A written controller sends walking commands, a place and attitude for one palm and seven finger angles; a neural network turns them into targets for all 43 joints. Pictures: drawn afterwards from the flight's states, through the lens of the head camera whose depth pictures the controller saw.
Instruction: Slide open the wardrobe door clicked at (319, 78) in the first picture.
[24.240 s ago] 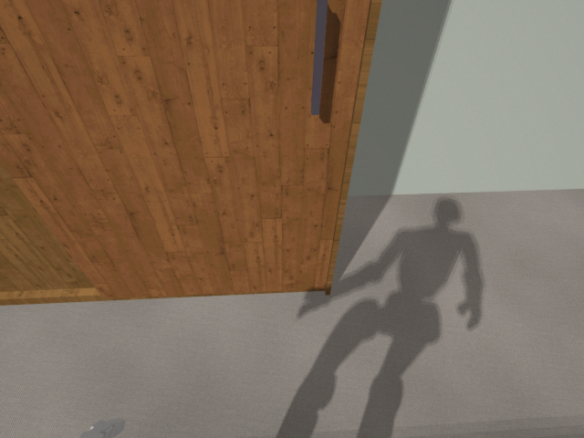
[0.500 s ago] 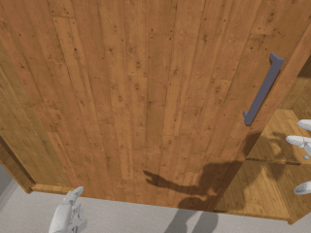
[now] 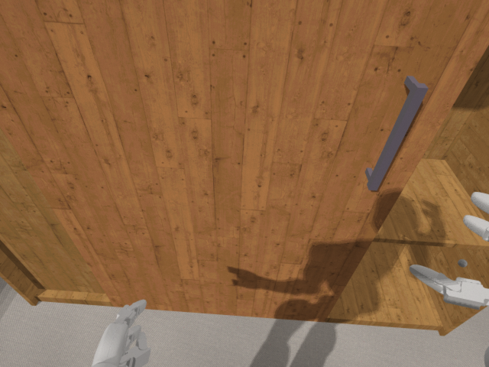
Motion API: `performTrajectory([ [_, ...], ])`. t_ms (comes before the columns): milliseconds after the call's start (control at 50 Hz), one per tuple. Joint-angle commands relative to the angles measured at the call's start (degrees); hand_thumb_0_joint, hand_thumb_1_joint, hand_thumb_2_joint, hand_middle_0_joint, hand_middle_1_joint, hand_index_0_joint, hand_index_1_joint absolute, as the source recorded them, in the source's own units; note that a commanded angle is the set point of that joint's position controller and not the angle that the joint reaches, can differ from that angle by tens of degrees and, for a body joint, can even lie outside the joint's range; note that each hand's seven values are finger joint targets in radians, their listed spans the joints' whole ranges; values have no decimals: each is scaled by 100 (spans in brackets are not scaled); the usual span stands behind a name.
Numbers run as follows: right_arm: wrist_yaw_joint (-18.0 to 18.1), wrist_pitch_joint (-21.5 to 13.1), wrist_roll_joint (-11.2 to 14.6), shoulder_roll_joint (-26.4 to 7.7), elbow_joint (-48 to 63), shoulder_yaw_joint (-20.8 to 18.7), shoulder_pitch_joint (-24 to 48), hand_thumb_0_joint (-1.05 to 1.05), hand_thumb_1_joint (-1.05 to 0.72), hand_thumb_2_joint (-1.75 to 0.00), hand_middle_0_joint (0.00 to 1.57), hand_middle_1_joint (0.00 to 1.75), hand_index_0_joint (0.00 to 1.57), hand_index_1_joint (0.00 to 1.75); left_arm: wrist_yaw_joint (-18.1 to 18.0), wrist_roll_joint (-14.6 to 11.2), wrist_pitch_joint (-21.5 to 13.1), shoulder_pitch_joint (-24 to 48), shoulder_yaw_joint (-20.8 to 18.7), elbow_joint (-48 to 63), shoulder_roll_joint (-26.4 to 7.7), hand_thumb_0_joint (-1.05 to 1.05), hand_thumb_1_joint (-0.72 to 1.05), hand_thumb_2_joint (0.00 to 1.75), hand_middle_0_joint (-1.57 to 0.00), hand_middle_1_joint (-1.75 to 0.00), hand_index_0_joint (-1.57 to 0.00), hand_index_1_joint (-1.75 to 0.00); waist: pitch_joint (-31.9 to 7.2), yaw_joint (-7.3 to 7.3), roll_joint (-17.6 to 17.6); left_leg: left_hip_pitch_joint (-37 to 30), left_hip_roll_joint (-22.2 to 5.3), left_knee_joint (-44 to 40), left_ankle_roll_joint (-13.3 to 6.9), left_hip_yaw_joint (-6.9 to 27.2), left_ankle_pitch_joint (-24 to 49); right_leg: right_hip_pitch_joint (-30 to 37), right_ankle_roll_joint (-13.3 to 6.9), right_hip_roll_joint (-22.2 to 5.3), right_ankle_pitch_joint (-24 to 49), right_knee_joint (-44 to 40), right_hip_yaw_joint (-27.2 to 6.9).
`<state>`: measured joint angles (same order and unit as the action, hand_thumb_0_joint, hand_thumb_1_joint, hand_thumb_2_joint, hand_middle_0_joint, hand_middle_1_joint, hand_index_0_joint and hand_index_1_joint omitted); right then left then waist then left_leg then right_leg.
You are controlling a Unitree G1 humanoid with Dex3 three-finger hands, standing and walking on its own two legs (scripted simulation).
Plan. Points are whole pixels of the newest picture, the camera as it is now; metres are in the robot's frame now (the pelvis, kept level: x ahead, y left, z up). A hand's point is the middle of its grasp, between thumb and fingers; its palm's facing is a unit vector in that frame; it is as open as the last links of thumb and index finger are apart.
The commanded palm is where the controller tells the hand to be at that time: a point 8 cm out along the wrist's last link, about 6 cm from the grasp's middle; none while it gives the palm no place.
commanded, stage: draw the hand back to the body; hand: right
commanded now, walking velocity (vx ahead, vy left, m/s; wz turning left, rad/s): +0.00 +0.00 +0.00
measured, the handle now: (389, 138) +0.45 -0.27 +0.18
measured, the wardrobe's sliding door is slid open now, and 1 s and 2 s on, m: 0.48 0.48 0.48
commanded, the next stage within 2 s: step back with the hand held close in 0.74 s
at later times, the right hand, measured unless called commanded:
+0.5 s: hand (442, 264) +0.20 -0.24 +0.16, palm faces +0.42 +0.83 -0.37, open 7.8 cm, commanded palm +0.16 -0.28 +0.17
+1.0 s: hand (431, 256) +0.21 -0.23 +0.17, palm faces +0.43 +0.80 -0.41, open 7.4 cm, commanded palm +0.16 -0.26 +0.18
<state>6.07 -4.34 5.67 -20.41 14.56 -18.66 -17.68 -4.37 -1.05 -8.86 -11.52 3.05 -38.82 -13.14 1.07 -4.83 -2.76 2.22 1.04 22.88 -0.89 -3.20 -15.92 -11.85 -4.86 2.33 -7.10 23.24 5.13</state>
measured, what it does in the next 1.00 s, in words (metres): stands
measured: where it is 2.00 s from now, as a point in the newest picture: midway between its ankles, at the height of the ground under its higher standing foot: outside the picture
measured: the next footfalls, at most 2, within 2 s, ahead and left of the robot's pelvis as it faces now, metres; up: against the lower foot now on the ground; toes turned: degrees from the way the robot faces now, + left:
none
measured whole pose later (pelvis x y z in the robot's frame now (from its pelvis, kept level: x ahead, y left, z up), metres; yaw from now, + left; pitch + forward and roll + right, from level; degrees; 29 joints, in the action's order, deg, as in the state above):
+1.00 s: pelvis +0.02 +0.03 +0.00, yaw +1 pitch -2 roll +1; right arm 5.4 -6.3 4.8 -22.0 22.8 -20.9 -26.6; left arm -4.0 -0.5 -0.4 -9.7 1.0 -34.7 -14.2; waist -0.6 -3.8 -3.5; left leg 2.2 4.5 19.5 -2.7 -2.8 -15.1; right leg -14.0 -2.4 -1.1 -9.2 25.4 4.6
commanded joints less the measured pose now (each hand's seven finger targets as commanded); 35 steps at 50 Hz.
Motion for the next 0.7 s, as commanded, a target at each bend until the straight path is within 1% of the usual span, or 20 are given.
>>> performTrajectory([
  [0, 96, -405, -35, -1116, 1533, -554, 568, 0, -28, -60, 22, 66, 22, 66, -7, -6, -252, 855, -330, 1003, -745, 0, 90, 90, -20, -30, -20, -30, -524, 106, -399, 923, -68, -533, -143, 333, 371, 1246, 413, -639, -743, -700, -1112],
  [20, 100, -413, -47, -1212, 1636, -634, 535, 0, -32, -62, 22, 64, 22, 64, 14, 7, -235, 848, -327, 1021, -763, 0, 90, 90, -20, -30, -20, -30, -553, 86, -359, 887, -58, -536, -151, 321, 432, 1239, 432, -630, -697, -709, -1139],
  [40, 96, -410, -51, -1275, 1583, -732, 351, 0, -36, -64, 22, 62, 22, 62, 20, 20, -221, 855, -347, 1011, -786, 0, 90, 90, -20, -30, -20, -30, -532, 46, -147, 811, -45, -579, -158, 312, 524, 1192, 423, -643, -499, -685, -1097],
  [60, 84, -382, -24, -1108, 1624, -606, 144, 0, -39, -65, 22, 60, 22, 60, 36, 15, -192, 850, -355, 1055, -746, 0, 90, 90, -20, -30, -20, -30, -453, 78, -161, 811, -62, -588, -142, 327, 523, 1185, 407, -636, -371, -642, -1018],
  [140, 51, -380, -27, -1246, 1827, -781, -147, 0, -54, -73, 21, 51, 21, 51, 77, 35, -113, 825, -381, 1097, -770, 0, 90, 90, -20, -30, -20, -30, -522, 32, -128, 760, -41, -630, -145, 311, 717, 1253, 435, -639, 6, -581, -980],
  [160, 43, -345, -7, -1085, 1841, -669, -285, 0, -57, -74, 21, 49, 21, 49, 92, 31, -83, 804, -384, 1125, -734, 0, 90, 90, -20, -30, -20, -30, -411, 66, -152, 758, -52, -608, -136, 309, 714, 1200, 443, -640, 119, -555, -936],
  [180, 39, -344, -11, -1199, 1950, -745, -221, 0, -61, -76, 21, 47, 21, 47, 97, 36, -58, 821, -387, 1153, -757, 0, 90, 90, -20, -30, -20, -30, -497, 42, -152, 763, -52, -645, -128, 325, 751, 1230, 422, -616, 153, -519, -904],
  [240, 21, -329, -12, -1165, 2037, -721, -348, 0, -72, -81, 21, 41, 21, 41, 99, 36, -10, 812, -402, 1173, -753, 0, 90, 90, -20, -30, -20, -30, -474, 51, -118, 776, -47, -679, -126, 318, 773, 1256, 407, -621, 210, -483, -858],
  [260, 23, -316, 2, -1067, 2116, -618, -367, 0, -75, -83, 21, 38, 21, 38, 101, 25, -1, 812, -402, 1191, -728, 0, 90, 90, -20, -30, -20, -30, -440, 89, -244, 798, -57, -670, -115, 344, 729, 1273, 411, -612, 208, -481, -858],
  [280, 31, -330, -15, -1155, 2205, -678, -299, 0, -79, -85, 20, 36, 20, 36, 100, 38, 0, 820, -393, 1197, -734, 0, 90, 90, -20, -30, -20, -30, -471, 69, -259, 811, -53, -684, -115, 336, 730, 1284, 409, -590, 166, -475, -852],
  [340, 30, -312, 0, -1152, 2221, -689, -510, 0, -90, -90, 20, 30, 20, 30, 75, 48, 12, 823, -410, 1219, -741, 0, 90, 90, -20, -30, -20, -30, -475, 58, -3, 775, -58, -733, -102, 326, 798, 1271, 356, -572, 245, -427, -792],
  [360, 29, -285, 11, -1060, 2167, -609, -526, 0, -90, -90, 20, 30, 20, 30, 69, 41, 38, 833, -407, 1208, -717, 0, 90, 90, -20, -30, -20, -30, -377, 91, -80, 834, -67, -737, -94, 360, 785, 1273, 350, -573, 266, -411, -765],
  [380, 32, -295, 2, -1136, 2240, -657, -393, 0, -90, -90, 20, 30, 20, 30, 72, 44, 48, 839, -402, 1209, -722, 0, 90, 90, -20, -30, -20, -30, -387, 86, -142, 848, -65, -774, -96, 372, 785, 1270, 350, -548, 239, -399, -753],
  [400, 36, -282, 19, -1114, 2132, -656, -415, 0, -90, -90, 20, 30, 20, 30, 62, 42, 63, 848, -396, 1195, -699, 0, 90, 90, -20, -30, -20, -30, -305, 92, -34, 873, -69, -806, -87, 375, 716, 1235, 336, -538, 162, -398, -745],
  [480, 31, -275, 19, -1124, 2082, -643, -276, 0, -90, -90, 20, 30, 20, 30, 26, 52, 83, 885, -384, 1180, -697, 0, 90, 90, -20, -30, -20, -30, -232, 87, -76, 909, -84, -890, -77, 397, 693, 1267, 307, -507, 118, -399, -698],
  [540, 19, -294, 9, -1169, 2131, -669, -268, 0, -90, -90, 20, 30, 20, 30, 24, 58, 77, 905, -393, 1180, -705, 0, 90, 90, -20, -30, -20, -30, -413, 54, -61, 782, -85, -913, -81, 411, 788, 1339, 290, -496, 236, -379, -677],
  [560, 17, -259, 35, -1077, 2026, -611, -367, 0, -90, -90, 20, 30, 20, 30, 16, 58, 90, 912, -384, 1180, -672, 0, 90, 90, -20, -30, -20, -30, -255, 79, -122, 852, -107, -922, -67, 440, 804, 1307, 276, -485, 243, -359, -639],
  [640, -6, -279, 33, -1194, 2061, -697, -334, 0, -90, -90, 20, 30, 20, 30, 17, 74, 90, 935, -387, 1175, -691, 0, 90, 90, -20, -30, -20, -30, -337, 42, -45, 776, -122, -987, -58, 457, 974, 1330, 253, -452, 358, -325, -602],
  [660, -10, -273, 51, -1091, 2010, -646, -425, 0, -90, -90, 20, 30, 20, 30, 14, 68, 103, 930, -391, 1176, -661, 0, 90, 90, -20, -30, -20, -30, -323, 55, 14, 758, -129, -943, -48, 473, 1082, 1316, 247, -441, 438, -297, -576],
  [680, -19, -284, 39, -1154, 2084, -673, -333, 0, -90, -90, 20, 30, 20, 30, 21, 76, 110, 952, -382, 1182, -672, 0, 90, 90, -20, -30, -20, -30, -356, 38, -58, 755, -132, -954, -47, 479, 1151, 1324, 247, -417, 474, -280, -571],
])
